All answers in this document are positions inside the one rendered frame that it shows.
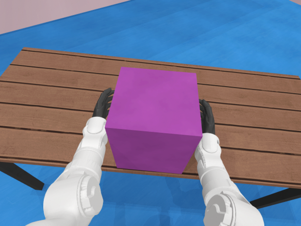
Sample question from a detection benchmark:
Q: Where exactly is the right robot upper arm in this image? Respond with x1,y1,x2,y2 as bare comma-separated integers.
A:
203,194,264,226

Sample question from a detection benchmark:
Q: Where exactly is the robot right forearm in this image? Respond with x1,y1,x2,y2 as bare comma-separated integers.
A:
195,133,251,206

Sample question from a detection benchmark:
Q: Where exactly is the right robot hand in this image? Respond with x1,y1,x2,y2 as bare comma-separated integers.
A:
199,99,215,135

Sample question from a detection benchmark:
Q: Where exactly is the robot left forearm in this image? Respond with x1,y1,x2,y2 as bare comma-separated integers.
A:
43,117,108,215

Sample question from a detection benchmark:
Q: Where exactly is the left robot hand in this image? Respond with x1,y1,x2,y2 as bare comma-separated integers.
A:
92,88,115,119

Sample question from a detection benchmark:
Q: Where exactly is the left robot upper arm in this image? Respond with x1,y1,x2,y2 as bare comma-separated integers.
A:
26,174,103,226

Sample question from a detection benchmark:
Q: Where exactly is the carton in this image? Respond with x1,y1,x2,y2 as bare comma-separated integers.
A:
105,67,203,174

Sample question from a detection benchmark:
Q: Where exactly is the table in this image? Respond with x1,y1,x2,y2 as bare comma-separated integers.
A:
0,47,301,209

